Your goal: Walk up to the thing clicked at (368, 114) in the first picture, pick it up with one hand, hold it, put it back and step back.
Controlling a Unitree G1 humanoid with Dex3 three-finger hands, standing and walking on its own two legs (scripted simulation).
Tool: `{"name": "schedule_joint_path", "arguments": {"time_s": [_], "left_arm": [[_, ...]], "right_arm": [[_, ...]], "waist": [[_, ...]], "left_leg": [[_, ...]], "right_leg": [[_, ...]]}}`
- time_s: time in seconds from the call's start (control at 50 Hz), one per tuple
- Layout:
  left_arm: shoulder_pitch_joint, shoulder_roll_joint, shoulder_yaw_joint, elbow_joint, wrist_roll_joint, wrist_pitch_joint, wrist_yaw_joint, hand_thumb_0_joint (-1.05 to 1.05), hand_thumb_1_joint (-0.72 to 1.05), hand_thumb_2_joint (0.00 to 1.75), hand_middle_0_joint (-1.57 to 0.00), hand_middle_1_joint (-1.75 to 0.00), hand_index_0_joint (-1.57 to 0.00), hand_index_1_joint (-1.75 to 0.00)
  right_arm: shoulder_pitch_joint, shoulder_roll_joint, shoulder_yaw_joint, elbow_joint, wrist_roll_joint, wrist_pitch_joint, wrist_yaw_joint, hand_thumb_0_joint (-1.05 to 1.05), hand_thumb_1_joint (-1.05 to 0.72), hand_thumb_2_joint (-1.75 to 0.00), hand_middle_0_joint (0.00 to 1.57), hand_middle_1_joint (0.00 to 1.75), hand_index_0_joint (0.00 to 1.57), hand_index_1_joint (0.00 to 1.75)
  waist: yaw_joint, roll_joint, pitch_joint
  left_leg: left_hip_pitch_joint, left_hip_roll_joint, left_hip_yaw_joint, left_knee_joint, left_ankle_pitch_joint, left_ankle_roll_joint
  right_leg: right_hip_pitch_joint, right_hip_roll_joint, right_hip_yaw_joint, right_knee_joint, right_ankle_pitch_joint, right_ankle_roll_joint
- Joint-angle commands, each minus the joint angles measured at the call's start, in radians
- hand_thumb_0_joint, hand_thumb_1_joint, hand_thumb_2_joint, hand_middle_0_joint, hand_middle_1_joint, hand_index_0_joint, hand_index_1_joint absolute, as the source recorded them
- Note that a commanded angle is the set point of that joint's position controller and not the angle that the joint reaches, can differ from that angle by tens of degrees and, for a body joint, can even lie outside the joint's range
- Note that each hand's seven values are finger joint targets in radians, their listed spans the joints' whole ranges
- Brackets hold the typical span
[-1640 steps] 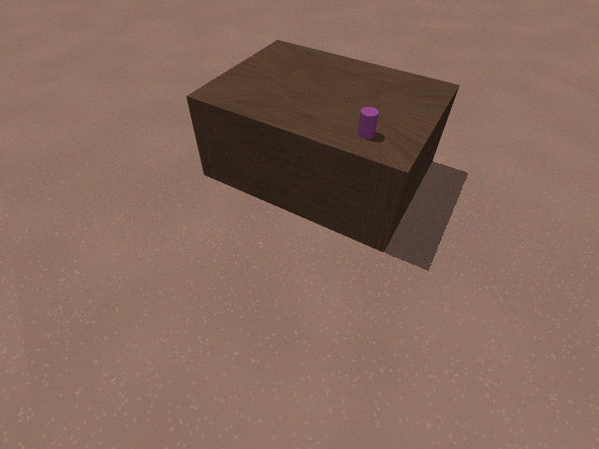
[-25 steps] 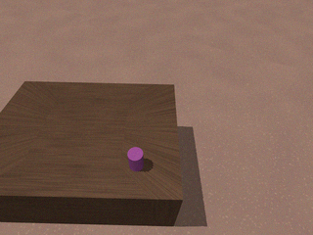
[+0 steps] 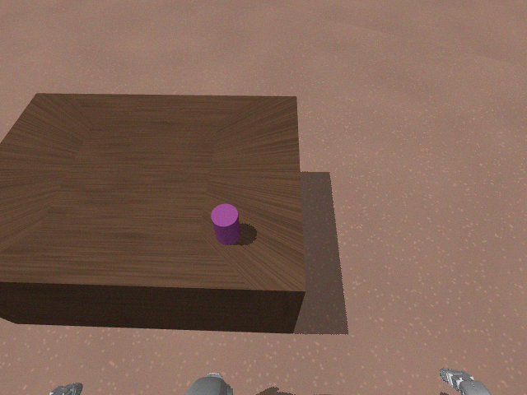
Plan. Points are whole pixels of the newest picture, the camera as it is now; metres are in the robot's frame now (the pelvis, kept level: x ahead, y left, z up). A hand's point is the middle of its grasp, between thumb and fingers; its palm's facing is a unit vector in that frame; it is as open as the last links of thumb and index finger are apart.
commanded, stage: step back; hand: left
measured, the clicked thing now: (226, 224) +0.53 +0.11 -0.25
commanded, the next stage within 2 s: none
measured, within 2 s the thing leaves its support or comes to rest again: neither
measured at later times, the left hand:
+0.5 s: hand out of the picture +0.00 +0.31 -0.15, palm faces +0.04 -0.93 -0.38, open 7.4 cm
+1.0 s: hand out of the picture -0.10 +0.30 -0.12, palm faces +0.00 -0.90 -0.44, open 7.4 cm
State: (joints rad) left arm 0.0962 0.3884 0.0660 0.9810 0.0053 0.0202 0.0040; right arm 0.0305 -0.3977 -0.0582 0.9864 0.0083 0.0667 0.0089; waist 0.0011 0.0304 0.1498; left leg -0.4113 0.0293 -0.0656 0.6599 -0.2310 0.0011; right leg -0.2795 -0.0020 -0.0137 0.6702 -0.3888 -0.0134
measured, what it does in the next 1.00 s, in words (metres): walks backwards: left foot, then right foot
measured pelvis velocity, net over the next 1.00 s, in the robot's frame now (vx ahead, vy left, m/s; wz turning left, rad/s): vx -0.22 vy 0.03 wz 0.01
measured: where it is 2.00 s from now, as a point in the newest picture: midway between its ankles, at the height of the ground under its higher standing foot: outside the picture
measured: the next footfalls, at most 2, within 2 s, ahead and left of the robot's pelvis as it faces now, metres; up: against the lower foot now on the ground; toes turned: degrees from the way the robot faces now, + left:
left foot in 0.30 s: -0.03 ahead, +0.14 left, +0.00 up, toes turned +1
right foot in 0.70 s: -0.13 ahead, -0.10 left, +0.00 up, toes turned +0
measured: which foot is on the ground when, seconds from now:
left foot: up 0.00-0.28, down 0.30-0.72, up 0.74-1.00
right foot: down 0.00-0.34, up 0.36-0.68, down 0.70-1.00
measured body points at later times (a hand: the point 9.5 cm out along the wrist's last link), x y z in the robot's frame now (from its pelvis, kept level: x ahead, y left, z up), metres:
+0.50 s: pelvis -0.09 +0.03 +0.01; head -0.02 +0.05 +0.45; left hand +0.00 +0.35 -0.12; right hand +0.02 -0.27 -0.10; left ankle -0.07 +0.14 -0.72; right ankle -0.11 -0.12 -0.63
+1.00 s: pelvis -0.22 +0.03 +0.00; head -0.16 +0.01 +0.45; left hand -0.10 +0.34 -0.09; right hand -0.15 -0.29 -0.13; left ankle -0.25 +0.16 -0.69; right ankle -0.17 -0.10 -0.72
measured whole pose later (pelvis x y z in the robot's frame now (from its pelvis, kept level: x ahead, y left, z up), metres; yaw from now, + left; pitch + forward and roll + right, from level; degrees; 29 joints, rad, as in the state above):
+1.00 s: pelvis -0.22 +0.03 +0.00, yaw +1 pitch -2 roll +0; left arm 0.14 0.36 0.06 0.78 0.03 0.02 0.02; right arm 0.19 -0.41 -0.06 0.90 0.00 0.07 -0.02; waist 0.00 0.04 0.17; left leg -0.35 -0.06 -0.10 0.90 -0.51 -0.02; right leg -0.35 -0.03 0.00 0.64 -0.26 0.00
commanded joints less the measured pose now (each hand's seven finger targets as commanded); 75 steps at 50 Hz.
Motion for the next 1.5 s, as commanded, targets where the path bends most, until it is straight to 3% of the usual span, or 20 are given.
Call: {"name": "schedule_joint_path", "arguments": {"time_s": [0.0,0.06,0.16,0.24,0.28,0.32,0.48,0.66,0.68,0.7,0.72,0.78,0.9,1.02,1.08,1.16,1.32,1.38,1.44,1.48], "left_arm": [[0.028,0.351,0.080,-0.106,0.034,-0.021,0.022,0.00,0.90,0.90,-0.20,-0.30,-0.20,-0.30],[-0.105,0.253,0.068,-0.150,0.035,-0.025,0.027,0.00,0.90,0.90,-0.20,-0.30,-0.20,-0.30],[0.053,0.226,0.068,-0.165,0.031,-0.019,0.047,0.00,0.90,0.90,-0.20,-0.30,-0.20,-0.30],[0.039,0.261,0.072,-0.199,0.011,-0.003,0.038,0.00,0.90,0.90,-0.20,-0.30,-0.20,-0.30],[0.035,0.220,0.055,-0.222,-0.002,0.007,0.030,0.00,0.90,0.90,-0.20,-0.30,-0.20,-0.30],[-0.019,0.181,0.055,-0.233,-0.010,0.014,0.046,0.00,0.90,0.90,-0.20,-0.30,-0.20,-0.30],[0.090,0.176,0.064,-0.186,0.004,0.004,0.035,0.00,0.90,0.90,-0.20,-0.30,-0.20,-0.30],[0.240,0.166,0.066,-0.125,0.023,-0.024,0.021,0.00,0.90,0.90,-0.20,-0.30,-0.20,-0.30],[0.219,0.225,0.082,-0.139,0.039,-0.034,0.021,0.00,0.90,0.90,-0.20,-0.30,-0.20,-0.30],[0.153,0.342,0.109,-0.173,0.030,-0.029,0.017,0.00,0.90,0.90,-0.20,-0.30,-0.20,-0.30],[0.101,0.373,0.114,-0.215,0.043,-0.034,0.021,0.00,0.90,0.90,-0.20,-0.30,-0.20,-0.30],[-0.025,0.241,0.084,-0.244,0.027,-0.032,0.029,0.00,0.90,0.90,-0.20,-0.30,-0.20,-0.30],[0.094,0.216,0.081,-0.251,0.033,-0.016,0.044,0.00,0.90,0.90,-0.20,-0.30,-0.20,-0.30],[0.026,0.215,0.063,-0.285,0.007,0.015,0.030,0.00,0.90,0.90,-0.20,-0.30,-0.20,-0.30],[-0.063,0.208,0.079,-0.285,0.015,0.017,0.046,0.00,0.90,0.90,-0.20,-0.30,-0.20,-0.30],[0.101,0.197,0.078,-0.217,-0.002,0.017,0.036,0.00,0.90,0.90,-0.20,-0.30,-0.20,-0.30],[0.107,0.166,0.060,-0.199,0.014,-0.002,0.016,0.00,0.90,0.90,-0.20,-0.30,-0.20,-0.30],[0.227,0.170,0.063,-0.136,0.025,-0.008,0.012,0.00,0.90,0.90,-0.20,-0.30,-0.20,-0.30],[0.106,0.392,0.113,-0.201,0.043,-0.008,0.011,0.00,0.90,0.90,-0.20,-0.30,-0.20,-0.30],[-0.012,0.282,0.082,-0.238,0.031,-0.017,0.020,0.00,0.90,0.90,-0.20,-0.30,-0.20,-0.30]], "right_arm": [[0.002,-0.143,-0.031,-0.132,-0.013,-0.004,-0.029,0.00,-0.90,-0.90,0.20,0.30,0.20,0.30],[0.125,-0.193,-0.053,-0.087,0.008,-0.008,-0.026,0.00,-0.90,-0.90,0.20,0.30,0.20,0.30],[0.058,-0.175,-0.028,-0.141,-0.012,-0.025,-0.028,0.00,-0.90,-0.90,0.20,0.30,0.20,0.30],[0.139,-0.163,-0.033,-0.123,-0.029,-0.037,-0.023,0.00,-0.90,-0.90,0.20,0.30,0.20,0.30],[0.170,-0.199,-0.052,-0.113,-0.044,-0.048,-0.022,0.00,-0.90,-0.90,0.20,0.30,0.20,0.30],[0.140,-0.364,-0.085,-0.138,-0.038,-0.047,-0.009,0.00,-0.90,-0.90,0.20,0.30,0.20,0.30],[0.090,-0.185,-0.044,-0.183,-0.036,-0.049,-0.035,0.00,-0.90,-0.90,0.20,0.30,0.20,0.30],[0.038,-0.222,-0.051,-0.215,-0.012,-0.019,-0.025,0.00,-0.90,-0.90,0.20,0.30,0.20,0.30],[0.059,-0.175,-0.037,-0.217,-0.006,-0.018,-0.021,0.00,-0.90,-0.90,0.20,0.30,0.20,0.30],[0.011,-0.142,-0.032,-0.245,-0.001,-0.018,-0.025,0.00,-0.90,-0.90,0.20,0.30,0.20,0.30],[0.004,-0.179,-0.049,-0.227,-0.010,-0.011,-0.036,0.00,-0.90,-0.90,0.20,0.30,0.20,0.30],[0.128,-0.183,-0.045,-0.173,0.009,-0.021,-0.037,0.00,-0.90,-0.90,0.20,0.30,0.20,0.30],[0.111,-0.168,-0.031,-0.198,-0.014,-0.034,-0.041,0.00,-0.90,-0.90,0.20,0.30,0.20,0.30],[0.250,-0.180,-0.057,-0.141,-0.038,-0.050,-0.029,0.00,-0.90,-0.90,0.20,0.30,0.20,0.30],[0.168,-0.360,-0.093,-0.180,-0.052,-0.055,-0.016,0.00,-0.90,-0.90,0.20,0.30,0.20,0.30],[0.060,-0.228,-0.053,-0.202,-0.046,-0.061,-0.035,0.00,-0.90,-0.90,0.20,0.30,0.20,0.30],[0.112,-0.239,-0.061,-0.215,-0.043,-0.042,-0.033,0.00,-0.90,-0.90,0.20,0.30,0.20,0.30],[0.071,-0.251,-0.058,-0.222,-0.024,-0.022,-0.028,0.00,-0.90,-0.90,0.20,0.30,0.20,0.30],[0.016,-0.189,-0.053,-0.247,-0.017,-0.018,-0.047,0.00,-0.90,-0.90,0.20,0.30,0.20,0.30],[0.096,-0.205,-0.054,-0.205,-0.006,-0.020,-0.043,0.00,-0.90,-0.90,0.20,0.30,0.20,0.30]], "waist": [[0.033,-0.252,-0.136],[-0.048,-0.161,-0.159],[0.060,-0.187,-0.214],[0.016,-0.255,-0.232],[-0.011,-0.145,-0.245],[-0.064,0.255,-0.252],[-0.017,0.092,-0.174],[0.027,0.118,-0.243],[0.013,-0.034,-0.215],[0.037,-0.307,-0.146],[0.058,-0.290,-0.101],[-0.040,-0.133,-0.118],[0.059,-0.202,-0.168],[-0.017,-0.151,-0.212],[-0.068,0.186,-0.159],[0.040,0.105,-0.126],[-0.028,0.157,-0.217],[0.027,0.150,-0.254],[0.075,-0.320,-0.081],[-0.011,-0.117,-0.083]], "left_leg": [[-0.097,-0.137,-0.115,0.522,-0.402,0.034],[-0.098,-0.137,-0.113,0.597,-0.252,0.013],[-0.141,-0.065,-0.060,0.278,-0.272,-0.005],[0.054,-0.066,0.053,-0.066,-0.165,0.014],[0.226,-0.001,-0.003,-0.233,0.187,0.038],[0.232,0.319,-0.414,-0.283,0.518,0.260],[0.329,0.211,-0.149,-0.190,0.506,0.252],[0.162,0.169,-0.090,-0.057,0.168,0.153],[-0.007,0.085,-0.054,0.057,0.021,0.082],[-0.123,-0.115,0.025,0.253,-0.291,0.016],[-0.075,-0.098,-0.097,0.479,-0.404,-0.006],[-0.081,-0.153,-0.131,0.576,-0.256,0.002],[-0.112,-0.088,-0.059,0.301,-0.303,-0.029],[0.212,-0.038,0.027,-0.240,0.038,0.019],[0.047,0.368,-0.524,-0.362,0.237,0.306],[0.172,0.228,-0.206,-0.240,0.343,0.223],[0.312,0.213,-0.152,-0.159,0.337,0.226],[0.168,0.175,-0.110,-0.105,0.200,0.146],[-0.066,-0.101,-0.078,0.421,-0.387,-0.013],[-0.052,-0.132,-0.151,0.554,-0.285,0.002]], "right_leg": [[-0.053,-0.450,0.514,-0.341,0.576,-0.302],[0.034,-0.259,0.228,-0.238,0.578,-0.203],[0.306,-0.278,0.205,-0.120,0.722,-0.202],[0.227,-0.259,0.186,-0.042,0.755,-0.175],[0.071,-0.189,0.138,0.043,0.544,-0.091],[-0.143,0.114,0.099,0.364,-0.306,-0.012],[-0.242,0.075,0.151,0.513,-0.129,0.045],[0.144,0.015,0.014,-0.270,0.192,-0.004],[0.190,-0.106,0.240,-0.298,0.175,-0.038],[0.061,-0.325,0.513,-0.364,0.252,-0.209],[-0.095,-0.440,0.627,-0.374,0.318,-0.312],[-0.015,-0.236,0.254,-0.244,0.529,-0.182],[0.237,-0.248,0.233,-0.168,0.616,-0.198],[0.035,-0.174,0.182,-0.018,0.396,-0.098],[-0.137,0.108,0.206,0.499,-0.291,-0.007],[-0.232,0.092,0.201,0.612,-0.121,0.003],[-0.081,0.026,0.054,0.064,-0.100,0.039],[0.135,0.028,0.007,-0.237,0.126,-0.009],[-0.183,-0.434,0.631,-0.424,0.068,-0.294],[-0.143,-0.299,0.369,-0.306,0.305,-0.226]]}}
